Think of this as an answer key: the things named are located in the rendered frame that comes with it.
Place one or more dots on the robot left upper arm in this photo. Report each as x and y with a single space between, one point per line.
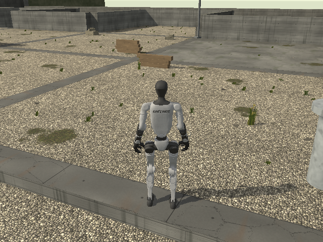
143 116

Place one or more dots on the robot left hand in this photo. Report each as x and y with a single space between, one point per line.
138 146

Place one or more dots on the robot right forearm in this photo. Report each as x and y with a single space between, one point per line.
184 134

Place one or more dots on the robot right upper arm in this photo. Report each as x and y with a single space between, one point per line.
179 115

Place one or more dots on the robot right hand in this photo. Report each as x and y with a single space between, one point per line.
186 144

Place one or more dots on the robot left forearm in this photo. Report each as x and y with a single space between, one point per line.
138 137

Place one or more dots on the robot left shin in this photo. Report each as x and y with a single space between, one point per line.
149 181

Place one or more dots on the robot right thigh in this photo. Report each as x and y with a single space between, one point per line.
173 154

